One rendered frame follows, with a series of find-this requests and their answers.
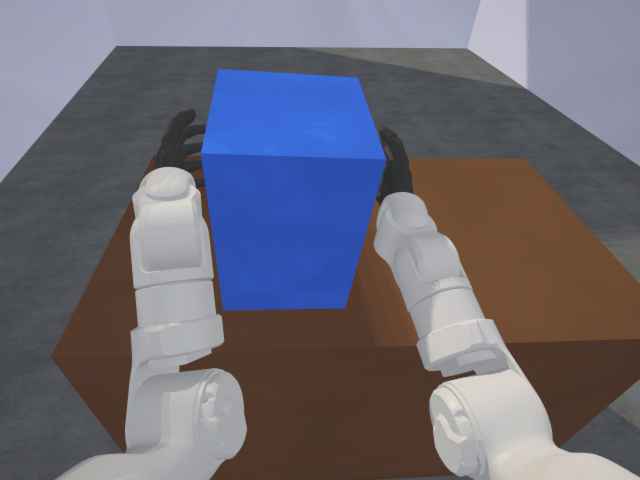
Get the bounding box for right robot upper arm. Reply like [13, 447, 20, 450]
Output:
[429, 368, 640, 480]

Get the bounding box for carton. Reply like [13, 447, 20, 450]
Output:
[201, 69, 386, 311]

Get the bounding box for left robot hand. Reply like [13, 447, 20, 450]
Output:
[153, 109, 207, 188]

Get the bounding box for pedestal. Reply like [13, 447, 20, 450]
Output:
[51, 156, 640, 480]

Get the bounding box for right robot hand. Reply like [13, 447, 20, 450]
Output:
[376, 126, 414, 206]

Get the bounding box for right robot forearm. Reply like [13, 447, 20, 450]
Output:
[374, 192, 553, 439]

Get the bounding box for left robot forearm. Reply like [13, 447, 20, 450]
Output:
[125, 167, 224, 446]

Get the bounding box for left robot upper arm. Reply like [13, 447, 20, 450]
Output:
[54, 368, 247, 480]

